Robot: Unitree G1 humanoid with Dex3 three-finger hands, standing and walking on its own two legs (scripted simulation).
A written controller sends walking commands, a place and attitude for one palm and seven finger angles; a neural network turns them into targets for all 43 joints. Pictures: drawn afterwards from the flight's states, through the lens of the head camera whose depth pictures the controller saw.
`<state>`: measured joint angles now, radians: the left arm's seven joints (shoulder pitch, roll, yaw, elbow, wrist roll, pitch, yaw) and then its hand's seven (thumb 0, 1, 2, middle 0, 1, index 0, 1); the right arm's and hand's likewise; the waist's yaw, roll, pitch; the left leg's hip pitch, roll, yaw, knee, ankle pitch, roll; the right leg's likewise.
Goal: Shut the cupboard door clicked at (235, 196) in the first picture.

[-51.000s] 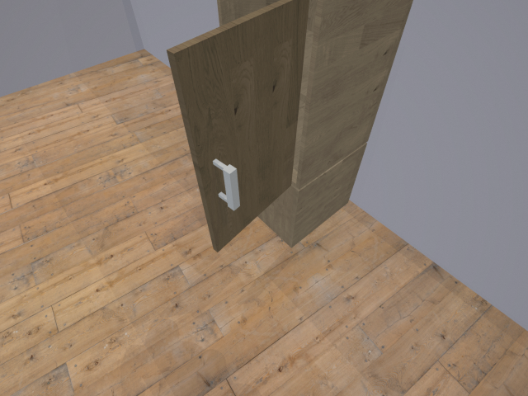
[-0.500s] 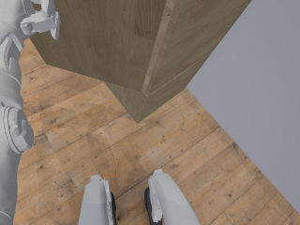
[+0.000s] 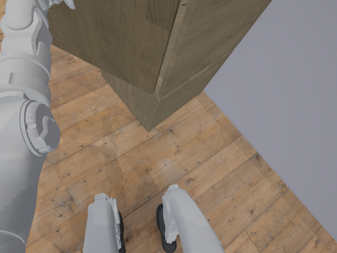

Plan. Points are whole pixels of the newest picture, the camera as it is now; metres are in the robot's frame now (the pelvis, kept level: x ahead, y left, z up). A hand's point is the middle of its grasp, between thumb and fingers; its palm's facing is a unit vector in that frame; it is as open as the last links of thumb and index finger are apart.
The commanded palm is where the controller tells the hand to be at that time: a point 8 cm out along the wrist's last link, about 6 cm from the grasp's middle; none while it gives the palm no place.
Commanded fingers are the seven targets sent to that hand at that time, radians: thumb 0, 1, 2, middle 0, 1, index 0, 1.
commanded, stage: pull the fist back off the door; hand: left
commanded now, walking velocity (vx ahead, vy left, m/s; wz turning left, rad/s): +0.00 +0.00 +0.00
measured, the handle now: out of the picture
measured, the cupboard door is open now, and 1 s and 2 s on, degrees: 25 24 24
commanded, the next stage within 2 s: draw the hand back to the body in 0.72 s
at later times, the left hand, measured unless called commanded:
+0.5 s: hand (70, 10) +0.57 +0.12 +0.10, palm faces +0.08 -1.00 -0.02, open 3.1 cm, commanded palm +0.52 +0.16 +0.10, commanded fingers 0.00 0.90 0.90 -1.30 -1.50 -1.30 -1.50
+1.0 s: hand (66, 28) +0.51 +0.12 +0.12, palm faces +0.07 -1.00 -0.05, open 3.1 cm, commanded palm +0.45 +0.18 +0.14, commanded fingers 0.00 0.90 0.90 -1.30 -1.50 -1.30 -1.50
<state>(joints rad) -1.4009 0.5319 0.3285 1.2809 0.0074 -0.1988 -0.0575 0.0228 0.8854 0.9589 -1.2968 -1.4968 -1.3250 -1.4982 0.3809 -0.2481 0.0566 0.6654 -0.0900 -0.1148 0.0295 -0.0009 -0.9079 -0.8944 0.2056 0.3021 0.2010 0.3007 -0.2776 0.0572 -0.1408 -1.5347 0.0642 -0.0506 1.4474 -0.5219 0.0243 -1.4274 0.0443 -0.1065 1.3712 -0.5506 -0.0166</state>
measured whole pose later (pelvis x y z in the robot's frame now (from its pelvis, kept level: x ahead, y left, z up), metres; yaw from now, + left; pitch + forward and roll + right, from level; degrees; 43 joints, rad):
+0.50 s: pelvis +0.03 -0.01 +0.05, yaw +1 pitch +29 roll -3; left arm -0.96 0.37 0.35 1.14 -0.01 -0.42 0.00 0.01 0.90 0.90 -1.30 -1.50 -1.30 -1.50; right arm 0.44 -0.25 -0.01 0.65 -0.06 0.02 0.08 0.00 -0.91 -0.89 0.21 0.30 0.20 0.30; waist -0.21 0.06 -0.16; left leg -1.24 0.07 0.00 1.25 -0.52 0.00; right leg -1.17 0.05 -0.05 1.22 -0.55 -0.03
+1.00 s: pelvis +0.03 -0.01 +0.06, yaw +2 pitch +24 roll -1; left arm -0.73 0.24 0.25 0.93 -0.06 -0.48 0.01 0.02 0.90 0.89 -1.30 -1.50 -1.30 -1.50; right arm 0.30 -0.22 -0.01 0.61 -0.02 0.08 0.05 0.00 -0.91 -0.89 0.20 0.30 0.20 0.30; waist -0.13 0.05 -0.16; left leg -1.10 0.05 0.03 1.20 -0.51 0.01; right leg -1.05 0.03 -0.03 1.19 -0.55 -0.03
